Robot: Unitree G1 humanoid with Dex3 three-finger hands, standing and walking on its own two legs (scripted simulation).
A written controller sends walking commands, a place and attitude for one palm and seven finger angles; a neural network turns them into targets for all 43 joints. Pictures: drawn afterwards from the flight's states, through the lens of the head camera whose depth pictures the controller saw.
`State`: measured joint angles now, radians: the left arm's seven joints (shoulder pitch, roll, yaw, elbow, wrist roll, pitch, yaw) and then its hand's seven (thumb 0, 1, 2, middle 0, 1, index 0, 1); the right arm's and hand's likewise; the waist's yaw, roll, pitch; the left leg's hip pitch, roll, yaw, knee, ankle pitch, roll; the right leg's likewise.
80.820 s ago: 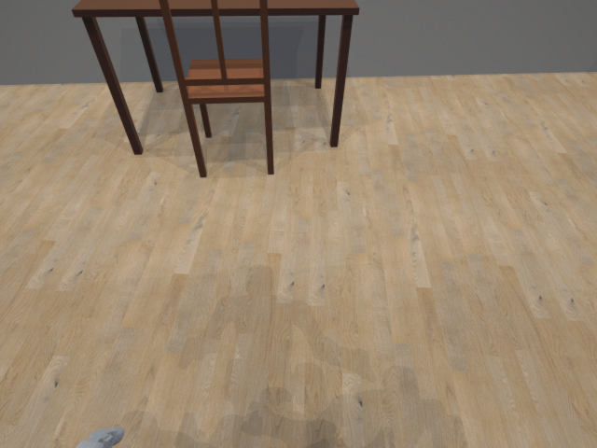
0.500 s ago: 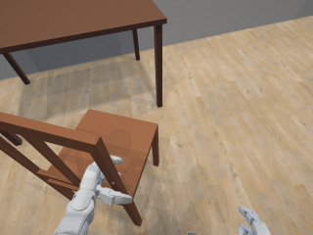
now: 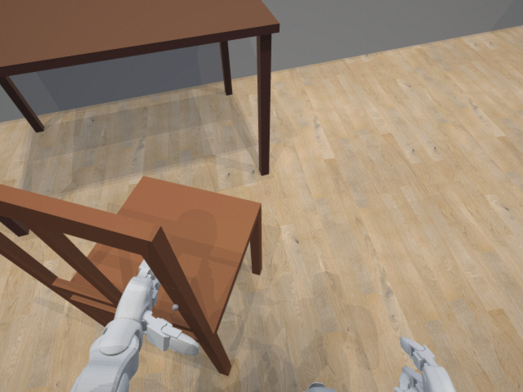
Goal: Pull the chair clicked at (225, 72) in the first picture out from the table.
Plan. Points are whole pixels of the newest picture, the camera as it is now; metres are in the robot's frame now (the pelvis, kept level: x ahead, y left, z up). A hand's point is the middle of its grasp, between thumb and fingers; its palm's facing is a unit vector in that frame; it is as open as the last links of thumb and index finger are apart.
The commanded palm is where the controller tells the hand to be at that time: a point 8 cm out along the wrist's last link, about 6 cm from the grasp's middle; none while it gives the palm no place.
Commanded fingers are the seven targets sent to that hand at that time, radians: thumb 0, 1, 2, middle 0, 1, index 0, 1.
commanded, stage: draw the fingers out of the gap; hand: left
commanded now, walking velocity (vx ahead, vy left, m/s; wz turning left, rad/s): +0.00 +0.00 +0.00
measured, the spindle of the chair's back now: (86, 269) +0.33 +0.31 -0.03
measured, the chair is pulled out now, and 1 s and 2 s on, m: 0.51 0.51 0.51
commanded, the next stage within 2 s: draw the hand back to the body in 0.68 s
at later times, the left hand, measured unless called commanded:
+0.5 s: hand (160, 368) +0.18 +0.15 -0.04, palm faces -0.04 -0.99 -0.15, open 17.5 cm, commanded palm +0.15 +0.20 -0.01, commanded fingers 0.00 -0.55 0.20 0.00 0.00 0.00 0.00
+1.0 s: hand (134, 381) +0.15 +0.16 +0.03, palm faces +0.07 -1.00 -0.03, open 17.5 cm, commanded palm +0.11 +0.22 +0.03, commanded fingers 0.00 -0.55 0.20 0.00 0.00 0.00 0.00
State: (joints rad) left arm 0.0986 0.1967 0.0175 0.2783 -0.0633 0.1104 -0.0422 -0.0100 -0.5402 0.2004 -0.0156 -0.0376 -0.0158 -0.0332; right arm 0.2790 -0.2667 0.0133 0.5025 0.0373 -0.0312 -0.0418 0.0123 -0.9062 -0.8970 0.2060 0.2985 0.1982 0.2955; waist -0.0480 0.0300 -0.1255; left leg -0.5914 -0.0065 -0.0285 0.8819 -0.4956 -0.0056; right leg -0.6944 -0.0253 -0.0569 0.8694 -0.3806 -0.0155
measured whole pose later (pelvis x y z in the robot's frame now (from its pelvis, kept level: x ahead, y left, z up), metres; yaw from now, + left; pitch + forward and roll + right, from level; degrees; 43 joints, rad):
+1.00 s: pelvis -0.01 +0.01 -0.03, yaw +1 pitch +13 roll -2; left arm 0.72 0.18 0.00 -0.33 -0.17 -0.26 -0.08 -0.01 -0.54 0.20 -0.01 0.00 -0.01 0.00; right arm 0.29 -0.20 -0.02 0.46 0.03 -0.17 -0.06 0.01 -0.90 -0.90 0.21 0.30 0.20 0.30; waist 0.00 0.02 -0.18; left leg -0.74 -0.01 -0.06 1.09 -0.58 0.00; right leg -0.82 -0.03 -0.09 1.03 -0.45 -0.01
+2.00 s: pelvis +0.02 +0.01 +0.04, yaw +0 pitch -3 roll -1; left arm 0.51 0.35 0.34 -0.42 -0.07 -0.10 0.15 0.01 0.58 0.75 -0.17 -0.24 -0.17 -0.24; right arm 0.22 -0.22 0.02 0.62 0.02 -0.15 -0.08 0.01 -0.90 -0.90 0.21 0.30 0.20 0.30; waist 0.06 0.08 -0.01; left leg -0.08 0.00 -0.03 0.48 -0.35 0.00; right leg -0.19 -0.01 -0.07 0.48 -0.25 -0.01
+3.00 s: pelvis -0.04 +0.02 +0.04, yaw -1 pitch +0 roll +0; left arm 0.57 0.43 0.45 -0.52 -0.04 -0.19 0.15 0.01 0.89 0.90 -0.22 -0.31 -0.22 -0.30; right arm 0.18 -0.21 -0.02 0.59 0.02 -0.03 -0.07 0.01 -0.91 -0.90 0.21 0.30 0.20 0.30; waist 0.01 0.00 0.05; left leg -0.25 -0.03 0.00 0.52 -0.28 0.02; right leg -0.34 -0.04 -0.03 0.49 -0.15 0.01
